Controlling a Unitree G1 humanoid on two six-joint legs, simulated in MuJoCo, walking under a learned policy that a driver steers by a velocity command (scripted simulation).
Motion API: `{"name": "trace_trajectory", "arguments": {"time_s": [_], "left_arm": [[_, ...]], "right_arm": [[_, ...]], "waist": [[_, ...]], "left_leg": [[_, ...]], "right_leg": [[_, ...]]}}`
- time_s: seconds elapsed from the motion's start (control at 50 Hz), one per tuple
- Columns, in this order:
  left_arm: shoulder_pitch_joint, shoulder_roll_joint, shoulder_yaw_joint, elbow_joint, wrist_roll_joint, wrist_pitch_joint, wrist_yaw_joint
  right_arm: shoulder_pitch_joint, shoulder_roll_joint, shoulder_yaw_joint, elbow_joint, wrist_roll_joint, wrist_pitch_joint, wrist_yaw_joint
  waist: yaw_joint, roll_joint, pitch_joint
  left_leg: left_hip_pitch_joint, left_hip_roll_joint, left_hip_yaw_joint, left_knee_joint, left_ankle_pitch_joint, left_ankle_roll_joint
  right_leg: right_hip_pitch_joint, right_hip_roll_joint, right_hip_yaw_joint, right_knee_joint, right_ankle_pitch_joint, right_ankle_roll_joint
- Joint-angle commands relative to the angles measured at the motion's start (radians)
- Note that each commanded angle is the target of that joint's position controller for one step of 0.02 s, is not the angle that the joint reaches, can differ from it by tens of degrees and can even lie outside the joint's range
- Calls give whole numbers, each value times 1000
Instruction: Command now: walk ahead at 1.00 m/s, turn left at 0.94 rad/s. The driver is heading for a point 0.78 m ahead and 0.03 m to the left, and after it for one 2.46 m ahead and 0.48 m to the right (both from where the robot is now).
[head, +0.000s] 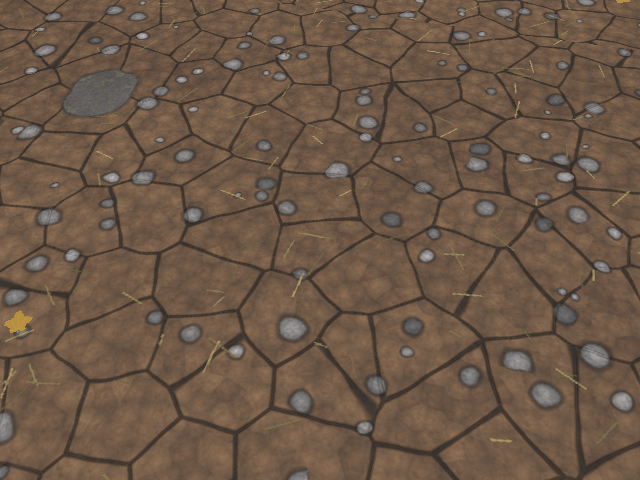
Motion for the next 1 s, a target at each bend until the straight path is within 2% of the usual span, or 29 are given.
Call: {"name": "trace_trajectory", "arguments": {"time_s": [0.02, 0.06, 0.14, 0.22, 0.26, 0.28, 0.3, 0.32, 0.34, 0.36, 0.38, 0.4, 0.42, 0.48, 0.56, 0.6, 0.64, 0.68, 0.7, 0.72, 0.74, 0.76, 0.78, 0.8, 0.82, 0.84, 0.88, 0.94, 1.0], "left_arm": [[-36, 158, 20, -135, 25, -18, 1], [-47, 137, 12, -141, 36, 24, -8], [-285, 95, -14, -241, 8, 31, -28], [-361, 117, -14, -283, -12, 21, -25], [-282, 151, 0, -261, -10, 15, -17], [-176, 195, 20, -230, -12, 11, -7], [0, 240, 44, -186, -18, 7, 7], [220, 280, 67, -125, -15, 7, 27], [370, 341, 86, -90, 18, 2, 39], [252, 388, 99, -81, 26, 2, 16], [101, 261, 86, -120, 13, 7, -1], [55, 189, 72, -112, 5, 6, -8], [63, 161, 65, -84, 12, 5, -12], [165, 118, 45, 22, -1, -21, -15], [192, 165, 48, 59, -22, -44, -19], [204, 168, 46, 71, -35, -47, -24], [246, 196, 48, 91, -47, -51, -27], [266, 248, 56, 105, -45, -45, -26], [277, 279, 61, 114, -44, -41, -21], [282, 304, 65, 122, -37, -32, -13], [262, 310, 66, 120, -37, -22, -7], [257, 245, 51, 97, -33, -21, -10], [355, 63, 19, 61, -53, -21, -12], [313, 156, 38, 35, -72, -12, -9], [192, 187, 50, 21, -61, -4, -8], [152, 158, 43, 19, -51, 1, -18], [166, 121, 43, 34, -31, 33, -36], [66, 76, 40, -16, -17, 78, -55], [-68, 60, 25, -83, -19, 80, -76]], "right_arm": [[69, -148, -41, -51, 3, -40, -26], [58, -121, -25, -51, 16, -68, -25], [116, -140, -35, -43, 18, -84, -14], [181, -162, -47, -24, 26, -81, -9], [159, -175, -49, -21, 25, -84, -19], [153, -201, -52, -18, 17, -87, -21], [109, -234, -57, -20, 5, -89, -19], [50, -200, -47, -29, -9, -96, -18], [60, -44, -8, -59, -8, -105, -19], [240, 14, 21, -90, 43, -104, -10], [157, -65, 20, -55, 10, -87, -23], [61, -87, 17, -64, -5, -80, -13], [-11, -81, 20, -83, -17, -76, -2], [-81, -16, 45, -139, -29, -58, 26], [-257, -24, 68, -228, -34, -59, 40], [-351, -17, 86, -262, -32, -68, 57], [-408, 8, 99, -275, -23, -75, 65], [-393, -24, 89, -265, -24, -76, 49], [-347, -49, 78, -252, -30, -78, 34], [-217, -86, 60, -214, -35, -81, 18], [-21, -118, 40, -151, -38, -83, 1], [138, -195, 10, -114, -56, -84, -23], [172, -252, -7, -113, -88, -90, -32], [156, -228, -8, -122, -53, -79, -27], [63, -141, 6, -109, -38, -82, -25], [18, -88, 14, -98, -31, -91, -21], [2, -46, 22, -72, -23, -104, -24], [27, -6, 28, -20, 8, -130, -17], [14, 5, 32, -2, 3, -144, -17]], "waist": [[46, -146, -20], [76, -137, 6], [-9, -55, 50], [-77, 29, -10], [-39, 35, -67], [11, 51, -139], [122, 61, -222], [244, 51, -298], [250, -169, -392], [75, -483, -466], [71, -222, -291], [73, -69, -182], [71, 6, -129], [37, -69, -49], [22, -68, 44], [28, -53, 63], [44, -55, 74], [27, -58, 33], [1, -84, -26], [-63, -111, -116], [-161, -113, -209], [-209, -58, -311], [-102, 184, -450], [-119, 172, -502], [-87, 82, -289], [-62, 54, -168], [6, 52, -90], [42, 60, -9], [58, 71, 37]], "left_leg": [[310, 330, -681, -489, 42, 160], [142, 257, -566, -512, 99, 140], [62, 159, -456, -527, 345, 77], [246, 193, -487, -469, 598, 17], [318, 204, -469, -383, 799, -26], [364, 219, -472, -264, 944, -47], [355, 221, -456, -69, 993, -64], [232, 187, -415, 194, 885, -77], [2, 91, -343, 588, 237, -88], [-225, 10, -294, 751, -157, -117], [-300, 122, -268, 745, -46, -102], [-283, 156, -246, 695, 28, -112], [-269, 178, -235, 649, 34, -113], [-295, 209, -267, 556, 0, -116], [-381, 225, -220, 313, 128, -144], [-236, 240, -91, 83, 269, -146], [-62, 227, -40, -17, 363, -137], [-4, 189, -29, -80, 322, -125], [70, 156, -26, -97, 255, -118], [214, 126, -38, -108, 176, -109], [435, 139, -57, -143, 157, -105], [671, 314, -221, -138, -47, -95], [885, 628, -669, -212, -312, -51], [817, 668, -911, -388, -387, -18], [661, 591, -718, -410, -334, -39], [523, 552, -573, -430, -174, -49], [357, 491, -372, -486, -1, -83], [301, 469, -184, -552, 166, -111], [253, 389, 33, -588, 361, -145]], "right_leg": [[-456, -60, 71, -72, 13, 24], [-370, -94, 46, -216, -2, 61], [-292, -59, -27, -605, 316, 67], [-221, 12, -33, -830, 467, 24], [-71, 53, -41, -918, 448, -4], [42, 79, -38, -901, 380, -20], [201, 72, -43, -892, 305, -35], [418, 11, -12, -863, 201, -51], [623, -205, 288, -887, -172, -91], [679, -384, 910, -1166, -297, -207], [532, -334, 834, -1197, -437, -213], [386, -293, 655, -1187, -320, -212], [291, -250, 538, -1190, -187, -198], [181, -189, 356, -1236, -21, -181], [118, -164, 159, -1356, 186, -180], [43, -110, 49, -1419, 350, -160], [1, -129, 45, -1476, 527, -169], [139, -140, 24, -1379, 846, -166], [204, -147, 21, -1268, 1057, -157], [228, -148, 22, -1079, 1170, -145], [151, -121, 15, -823, 1097, -130], [-51, -63, 0, -512, 781, -123], [-338, 43, 14, -141, -110, -117], [-425, 53, 59, -12, -63, -134], [-485, -9, 60, -50, 66, -136], [-481, -39, 50, -102, 111, -129], [-410, -74, 49, -139, 118, -107], [-476, -114, 31, -185, 142, -89], [-481, -96, -38, -323, 324, -91]]}}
